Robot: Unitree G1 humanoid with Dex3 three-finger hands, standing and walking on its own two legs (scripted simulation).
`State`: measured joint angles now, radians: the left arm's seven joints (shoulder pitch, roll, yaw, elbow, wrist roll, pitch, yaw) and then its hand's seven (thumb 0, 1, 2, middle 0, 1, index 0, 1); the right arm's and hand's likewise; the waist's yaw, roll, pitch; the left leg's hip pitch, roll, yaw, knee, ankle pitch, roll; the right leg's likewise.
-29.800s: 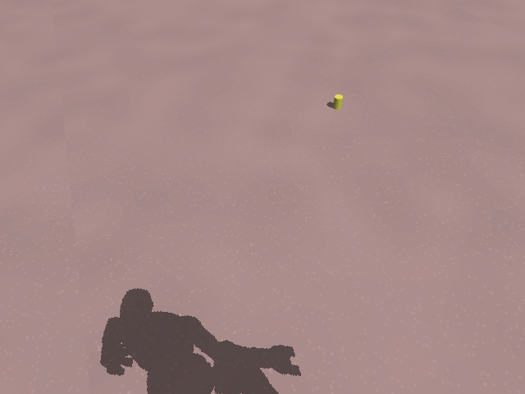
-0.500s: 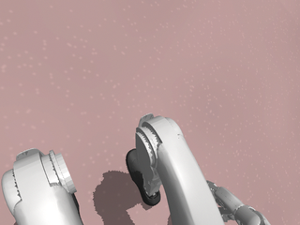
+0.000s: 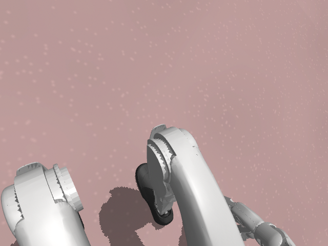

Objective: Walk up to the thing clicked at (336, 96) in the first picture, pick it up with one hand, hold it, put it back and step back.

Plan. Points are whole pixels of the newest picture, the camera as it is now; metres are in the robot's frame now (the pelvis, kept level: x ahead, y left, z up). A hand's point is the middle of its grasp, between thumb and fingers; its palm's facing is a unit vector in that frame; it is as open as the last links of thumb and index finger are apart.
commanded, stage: open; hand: left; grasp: from above
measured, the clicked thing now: out of the picture +0.43 +0.37 -0.27
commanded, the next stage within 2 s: withdraw in 0.44 s
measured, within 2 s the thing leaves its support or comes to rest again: neither
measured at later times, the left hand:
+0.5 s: hand out of the picture +0.42 +0.35 -0.24, palm faces -0.44 -0.16 -0.88, open 13.9 cm
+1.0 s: hand out of the picture +0.42 +0.39 -0.10, palm faces -0.36 -0.06 -0.93, open 14.1 cm
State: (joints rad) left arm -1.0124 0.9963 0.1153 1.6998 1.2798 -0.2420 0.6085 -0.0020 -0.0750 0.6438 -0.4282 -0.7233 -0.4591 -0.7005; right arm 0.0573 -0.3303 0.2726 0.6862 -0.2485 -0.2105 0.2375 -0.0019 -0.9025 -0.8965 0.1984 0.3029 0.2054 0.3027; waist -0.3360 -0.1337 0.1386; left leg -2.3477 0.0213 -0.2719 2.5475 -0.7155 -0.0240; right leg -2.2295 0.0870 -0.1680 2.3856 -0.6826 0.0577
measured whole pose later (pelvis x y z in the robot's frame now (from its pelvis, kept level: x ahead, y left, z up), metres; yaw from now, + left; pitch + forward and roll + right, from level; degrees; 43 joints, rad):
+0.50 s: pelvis +0.00 +0.00 +0.00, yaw +0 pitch +28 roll -14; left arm -1.00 1.01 0.13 1.68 1.28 -0.27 0.58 0.00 -0.47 0.95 -0.10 -1.00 -0.10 -0.99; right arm 0.07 -0.34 0.28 0.69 -0.25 -0.19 0.23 0.00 -0.90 -0.90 0.20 0.30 0.21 0.30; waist -0.34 -0.14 0.15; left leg -2.34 0.02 -0.28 2.54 -0.71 -0.03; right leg -2.22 0.09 -0.17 2.38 -0.68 0.06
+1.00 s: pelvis +0.00 +0.00 +0.03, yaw +4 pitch +33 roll -10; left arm -0.88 0.79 0.04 1.27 1.14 -0.10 0.34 0.00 -0.51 0.99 -0.08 -0.99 -0.08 -0.99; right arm 0.11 -0.29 0.09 0.71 -0.13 -0.10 0.24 0.00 -0.91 -0.90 0.20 0.30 0.20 0.30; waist -0.19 0.02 -0.07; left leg -2.30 0.02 -0.18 2.41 -0.70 -0.01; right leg -2.20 0.06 -0.10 2.30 -0.70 0.05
